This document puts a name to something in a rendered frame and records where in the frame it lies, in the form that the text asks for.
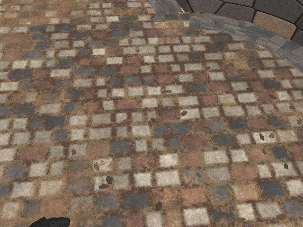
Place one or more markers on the robot left hand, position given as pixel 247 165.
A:
pixel 51 222

